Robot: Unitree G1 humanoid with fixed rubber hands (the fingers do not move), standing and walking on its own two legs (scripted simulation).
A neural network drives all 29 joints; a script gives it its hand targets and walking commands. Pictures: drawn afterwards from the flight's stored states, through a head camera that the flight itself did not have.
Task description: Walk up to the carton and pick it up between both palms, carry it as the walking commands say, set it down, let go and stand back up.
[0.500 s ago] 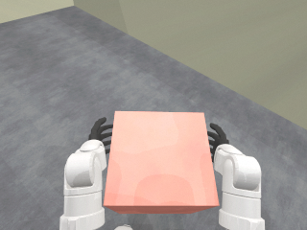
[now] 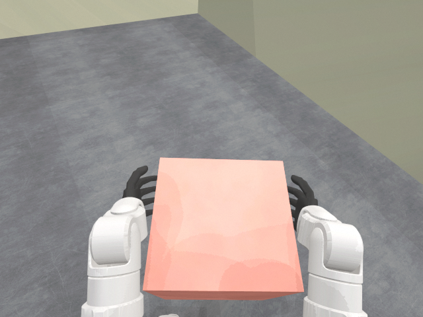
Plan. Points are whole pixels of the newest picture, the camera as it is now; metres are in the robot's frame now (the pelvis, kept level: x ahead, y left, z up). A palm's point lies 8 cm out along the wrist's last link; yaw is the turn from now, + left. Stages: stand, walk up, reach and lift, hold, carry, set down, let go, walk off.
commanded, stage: carry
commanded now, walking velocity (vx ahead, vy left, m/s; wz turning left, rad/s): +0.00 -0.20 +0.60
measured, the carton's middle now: (217, 237) +0.26 +0.00 +0.01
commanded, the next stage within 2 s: none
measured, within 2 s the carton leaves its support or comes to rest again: neither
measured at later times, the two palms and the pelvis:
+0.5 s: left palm (132, 247) +0.21 +0.14 +0.08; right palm (303, 210) +0.29 -0.15 +0.08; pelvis -0.02 -0.08 +0.00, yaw +18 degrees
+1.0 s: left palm (166, 264) +0.18 +0.08 +0.10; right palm (318, 200) +0.31 -0.18 +0.08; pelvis +0.00 -0.18 +0.01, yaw +29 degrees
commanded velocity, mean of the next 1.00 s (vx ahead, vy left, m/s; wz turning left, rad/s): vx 0.00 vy -0.16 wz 0.48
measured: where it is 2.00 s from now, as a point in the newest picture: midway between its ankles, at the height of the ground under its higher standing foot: outside the picture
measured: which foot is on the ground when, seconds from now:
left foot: down 0.00-0.26, up 0.28-0.48, down 0.50-0.86, up 0.88-1.00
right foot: up 0.00-0.22, down 0.24-0.52, up 0.54-0.84, down 0.86-1.00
